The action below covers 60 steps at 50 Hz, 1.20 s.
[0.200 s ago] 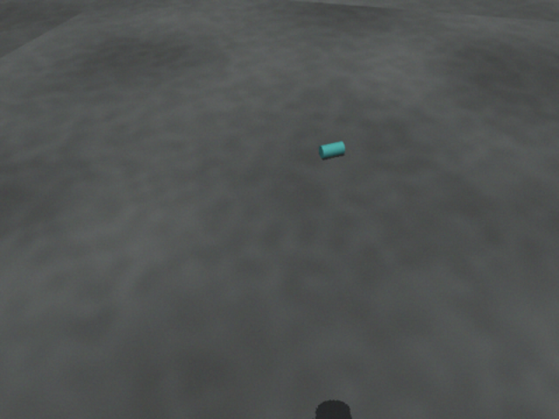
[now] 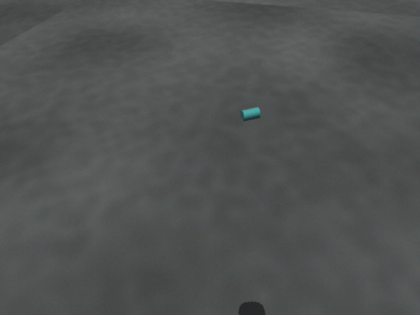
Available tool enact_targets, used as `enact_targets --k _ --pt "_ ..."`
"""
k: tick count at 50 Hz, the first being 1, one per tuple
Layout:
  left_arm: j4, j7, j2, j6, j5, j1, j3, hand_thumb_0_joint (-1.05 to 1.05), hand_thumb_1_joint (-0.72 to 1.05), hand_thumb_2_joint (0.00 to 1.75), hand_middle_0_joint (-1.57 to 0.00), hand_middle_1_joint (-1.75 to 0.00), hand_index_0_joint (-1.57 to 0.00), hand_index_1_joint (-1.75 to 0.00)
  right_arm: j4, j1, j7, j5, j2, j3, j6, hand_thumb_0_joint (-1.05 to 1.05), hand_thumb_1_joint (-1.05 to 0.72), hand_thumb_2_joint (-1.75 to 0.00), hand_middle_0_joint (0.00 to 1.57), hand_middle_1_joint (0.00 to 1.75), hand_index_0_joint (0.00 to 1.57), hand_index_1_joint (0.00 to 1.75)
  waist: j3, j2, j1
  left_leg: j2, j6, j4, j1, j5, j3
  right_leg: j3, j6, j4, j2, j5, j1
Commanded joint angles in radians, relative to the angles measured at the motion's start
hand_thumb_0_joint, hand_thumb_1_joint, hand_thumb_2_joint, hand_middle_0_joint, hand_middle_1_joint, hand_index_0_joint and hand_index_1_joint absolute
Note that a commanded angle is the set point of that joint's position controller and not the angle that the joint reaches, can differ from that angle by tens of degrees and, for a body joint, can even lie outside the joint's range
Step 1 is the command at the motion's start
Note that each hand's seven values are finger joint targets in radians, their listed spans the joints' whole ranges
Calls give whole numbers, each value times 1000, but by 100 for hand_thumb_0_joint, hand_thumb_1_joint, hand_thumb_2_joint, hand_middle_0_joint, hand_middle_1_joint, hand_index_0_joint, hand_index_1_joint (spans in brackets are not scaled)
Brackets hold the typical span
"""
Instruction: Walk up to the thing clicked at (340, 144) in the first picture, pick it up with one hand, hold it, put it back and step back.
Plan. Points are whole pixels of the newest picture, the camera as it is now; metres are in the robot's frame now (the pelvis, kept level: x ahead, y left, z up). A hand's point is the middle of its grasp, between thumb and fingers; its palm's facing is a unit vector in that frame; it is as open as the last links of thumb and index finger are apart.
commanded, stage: stand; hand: left
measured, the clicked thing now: (250, 113) +1.56 -0.28 -0.75
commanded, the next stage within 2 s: walk up in 0.92 s
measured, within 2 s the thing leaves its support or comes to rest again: neither
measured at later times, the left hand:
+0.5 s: hand out of the picture +0.08 +0.25 -0.15, palm faces -0.03 -0.94 -0.34, open 7.4 cm
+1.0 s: hand out of the picture +0.09 +0.26 -0.15, palm faces -0.02 -0.95 -0.32, open 7.4 cm
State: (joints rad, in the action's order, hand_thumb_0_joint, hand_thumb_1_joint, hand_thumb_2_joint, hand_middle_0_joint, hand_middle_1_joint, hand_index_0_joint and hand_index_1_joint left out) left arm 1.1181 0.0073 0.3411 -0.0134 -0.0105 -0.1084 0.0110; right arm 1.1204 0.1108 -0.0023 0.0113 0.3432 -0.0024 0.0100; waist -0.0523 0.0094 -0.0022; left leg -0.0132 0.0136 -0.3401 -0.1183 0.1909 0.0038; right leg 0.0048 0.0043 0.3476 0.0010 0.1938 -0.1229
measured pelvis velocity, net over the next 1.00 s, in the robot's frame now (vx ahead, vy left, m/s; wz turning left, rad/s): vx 0.01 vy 0.00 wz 0.01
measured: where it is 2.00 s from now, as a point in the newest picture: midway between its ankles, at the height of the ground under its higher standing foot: (258, 280)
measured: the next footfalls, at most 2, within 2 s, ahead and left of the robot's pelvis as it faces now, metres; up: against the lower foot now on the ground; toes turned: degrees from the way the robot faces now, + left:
right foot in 1.24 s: +0.19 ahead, -0.23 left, +0.00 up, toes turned -1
left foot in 1.60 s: +0.34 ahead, -0.01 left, +0.00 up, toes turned +14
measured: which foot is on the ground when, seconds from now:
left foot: down 0.00-1.00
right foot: down 0.00-0.96, up 0.98-1.00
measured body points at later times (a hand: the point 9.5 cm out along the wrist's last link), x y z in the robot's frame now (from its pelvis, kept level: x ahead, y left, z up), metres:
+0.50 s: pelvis +0.00 +0.00 +0.00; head +0.01 +0.00 +0.45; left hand +0.08 +0.30 -0.13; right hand +0.08 -0.30 -0.13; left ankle +0.00 +0.13 -0.75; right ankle +0.00 -0.12 -0.75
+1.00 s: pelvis +0.01 +0.00 +0.00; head +0.02 +0.00 +0.45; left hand +0.09 +0.31 -0.13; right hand +0.08 -0.30 -0.13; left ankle +0.00 +0.13 -0.75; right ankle -0.01 -0.12 -0.73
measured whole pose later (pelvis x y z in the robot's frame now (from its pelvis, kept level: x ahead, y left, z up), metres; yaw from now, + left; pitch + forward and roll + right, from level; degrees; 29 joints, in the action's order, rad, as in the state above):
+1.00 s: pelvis +0.01 +0.00 +0.00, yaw +1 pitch -1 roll +0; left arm 1.05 0.07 0.38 0.01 -0.06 -0.13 -0.06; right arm 1.06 0.19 -0.02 0.02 0.34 -0.05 0.05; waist -0.02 -0.02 0.00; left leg 0.00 -0.03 -0.40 -0.15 0.26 0.02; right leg 0.01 0.02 0.60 -0.01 0.40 -0.22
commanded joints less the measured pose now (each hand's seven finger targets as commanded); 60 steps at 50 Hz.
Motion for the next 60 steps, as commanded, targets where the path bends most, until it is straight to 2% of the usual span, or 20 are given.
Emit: enact_targets --k 1,10,21,26,37,45,46,47,48,49,50,51,52,54,55,56,57,59,60 --pt "-61 -18 212 -22 2 38 -45 0 90 90 -20 -30 -20 -30 -58 -37 11 -2 214 -36 22 0 -90 -90 20 30 20 30 86 -15 5 -115 -40 44 20 -146 87 -93 22 -56 -125 -152 13" --pt "-62 -19 211 -22 4 38 -46 0 90 90 -20 -30 -20 -30 -58 -39 12 -4 211 -37 23 0 -90 -90 20 30 20 30 90 -13 5 -116 -38 44 30 -191 87 -91 22 -57 -126 -190 25" --pt "-62 -20 214 -21 2 41 -49 0 90 90 -20 -30 -20 -30 -59 -38 12 -4 212 -36 21 0 -90 -90 20 30 20 30 78 -15 3 -114 -36 53 31 -175 84 -88 21 -63 -125 -187 25" --pt "-61 -20 215 -21 3 40 -50 0 90 90 -20 -30 -20 -30 -59 -39 12 -3 210 -35 20 0 -90 -90 20 30 20 30 65 -4 4 -112 -38 61 10 -138 85 -92 18 -78 -127 -149 24" --pt "-61 -19 220 -21 1 34 -52 0 90 90 -20 -30 -20 -30 -60 -29 12 -4 213 -35 24 0 -90 -90 20 30 20 30 88 -11 2 -114 -37 58 34 -179 87 -90 20 -67 -129 -187 35" --pt "-58 -20 217 -20 1 25 -50 0 90 90 -20 -30 -20 -30 -56 -28 13 -4 217 -37 20 0 -90 -90 20 30 20 30 76 -8 2 -113 -39 56 27 -161 84 -91 20 -75 -130 -176 32" --pt "-151 32 341 -18 -43 38 -154 0 90 90 -20 -30 -20 -30 -91 144 6 4 340 -114 48 0 -90 -90 20 30 20 30 158 -102 -19 -129 -130 -5 29 318 175 -37 46 73 -69 333 0" --pt "-170 52 321 -6 -56 93 -154 0 90 90 -20 -30 -20 -30 -75 177 3 13 380 -135 58 0 -90 -90 20 30 20 30 67 -25 -42 -195 -165 52 52 508 290 -24 45 203 -54 430 -222" --pt "-219 70 276 2 -64 158 -152 0 90 90 -20 -30 -20 -30 -84 215 3 18 417 -161 67 0 -90 -90 20 30 20 30 -3 100 -79 -311 -231 139 137 612 476 -8 21 417 -35 339 -478" --pt "-256 79 257 6 -71 202 -153 0 90 90 -20 -30 -20 -30 -106 239 8 19 419 -169 78 0 -90 -90 20 30 20 30 -54 77 -88 -380 -272 165 152 591 573 -95 20 536 -77 289 -632" --pt "-269 87 264 4 -62 185 -157 0 90 90 -20 -30 -20 -30 -132 207 15 14 406 -169 91 0 -90 -90 20 30 20 30 -53 60 -54 -394 -270 176 136 568 581 -155 26 612 -120 244 -658" --pt "-260 95 276 1 -53 137 -162 0 90 90 -20 -30 -20 -30 -147 199 18 13 382 -161 99 0 -90 -90 20 30 20 30 -3 34 -29 -350 -249 169 150 536 521 -163 23 620 -128 217 -623" --pt "-260 105 276 2 -44 96 -166 0 90 90 -20 -30 -20 -30 -169 168 16 14 372 -156 100 0 -90 -90 20 30 20 30 17 67 -4 -313 -229 169 139 511 453 -156 16 597 -130 219 -592" --pt "-270 122 274 7 -46 82 -172 0 90 90 -20 -30 -20 -30 -208 110 12 27 374 -160 99 0 -90 -90 20 30 20 30 -27 142 15 -265 -213 175 -24 472 343 -106 -3 523 -125 201 -472" --pt "-279 129 275 9 -45 93 -172 0 90 90 -20 -30 -20 -30 -217 102 11 31 381 -162 99 0 -90 -90 20 30 20 30 -47 164 12 -248 -210 179 -94 457 305 -85 -8 478 -120 208 -409" --pt "-295 133 270 9 -45 122 -170 0 90 90 -20 -30 -20 -30 -220 121 9 35 385 -162 100 0 -90 -90 20 30 20 30 -51 168 -6 -230 -209 170 -114 431 270 -62 -10 414 -107 218 -376" --pt "-297 136 274 10 -44 108 -176 0 90 90 -20 -30 -20 -30 -226 113 8 36 395 -166 101 0 -90 -90 20 30 20 30 -46 183 12 -233 -199 160 -159 428 261 -53 -6 394 -109 197 -307" --pt "-283 133 268 9 -40 46 -178 0 90 90 -20 -30 -20 -30 -236 74 4 39 393 -166 98 0 -90 -90 20 30 20 30 -14 177 45 -194 -180 97 -212 366 191 14 -8 315 -79 171 -170" --pt "-258 128 270 6 -37 -23 -185 0 90 90 -20 -30 -20 -30 -242 52 5 38 388 -165 93 0 -90 -90 20 30 20 30 1 155 84 -182 -164 36 -289 389 160 36 -7 275 -69 109 -37"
